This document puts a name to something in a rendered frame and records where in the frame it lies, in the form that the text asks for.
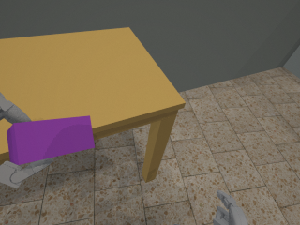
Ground table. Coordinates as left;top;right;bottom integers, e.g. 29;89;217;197
0;27;186;183

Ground right robot hand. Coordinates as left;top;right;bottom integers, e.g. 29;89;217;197
213;189;248;225

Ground sponge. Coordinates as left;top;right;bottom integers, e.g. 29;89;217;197
7;115;95;165

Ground left robot hand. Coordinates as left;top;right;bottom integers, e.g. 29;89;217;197
0;92;54;188

